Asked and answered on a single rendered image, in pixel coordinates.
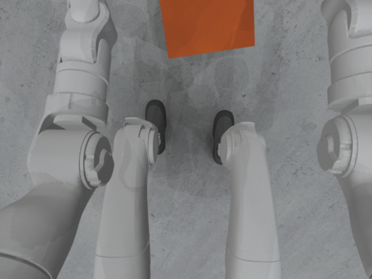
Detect carton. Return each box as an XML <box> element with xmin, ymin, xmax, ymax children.
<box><xmin>159</xmin><ymin>0</ymin><xmax>255</xmax><ymax>59</ymax></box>

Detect robot left thigh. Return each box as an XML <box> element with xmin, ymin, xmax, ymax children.
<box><xmin>93</xmin><ymin>125</ymin><xmax>158</xmax><ymax>279</ymax></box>

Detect robot left forearm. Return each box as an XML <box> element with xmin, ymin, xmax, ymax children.
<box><xmin>27</xmin><ymin>0</ymin><xmax>117</xmax><ymax>177</ymax></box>

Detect robot right forearm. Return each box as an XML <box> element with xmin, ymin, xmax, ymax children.
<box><xmin>321</xmin><ymin>0</ymin><xmax>372</xmax><ymax>115</ymax></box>

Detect right robot upper arm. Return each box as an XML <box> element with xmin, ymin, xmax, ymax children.
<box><xmin>316</xmin><ymin>114</ymin><xmax>372</xmax><ymax>279</ymax></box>

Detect left robot upper arm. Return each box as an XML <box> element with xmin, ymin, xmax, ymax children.
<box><xmin>0</xmin><ymin>130</ymin><xmax>115</xmax><ymax>279</ymax></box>

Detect left robot foot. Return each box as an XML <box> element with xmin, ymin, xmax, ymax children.
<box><xmin>145</xmin><ymin>99</ymin><xmax>166</xmax><ymax>155</ymax></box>

